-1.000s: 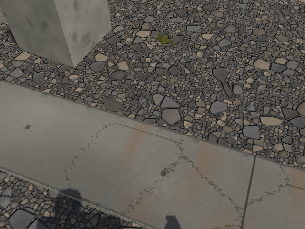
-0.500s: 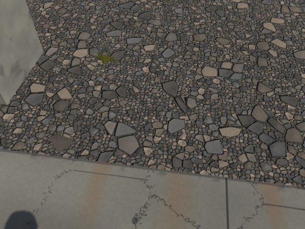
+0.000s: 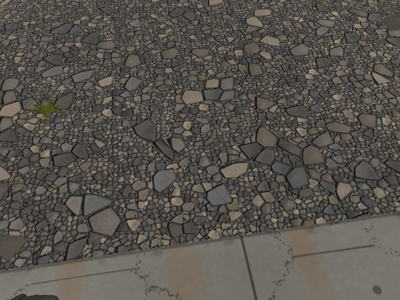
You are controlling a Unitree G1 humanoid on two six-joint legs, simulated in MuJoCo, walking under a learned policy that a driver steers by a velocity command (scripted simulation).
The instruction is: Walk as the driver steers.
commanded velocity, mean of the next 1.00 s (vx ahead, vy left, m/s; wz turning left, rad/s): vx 0.21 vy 0.00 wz -0.48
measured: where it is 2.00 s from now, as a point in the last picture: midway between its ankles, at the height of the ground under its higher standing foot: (322, 257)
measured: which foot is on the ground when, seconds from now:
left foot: up 0.00-0.04, down 0.06-0.56, up 0.58-0.98, down 1.00-1.00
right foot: down 0.00-0.08, up 0.10-0.52, down 0.54-1.00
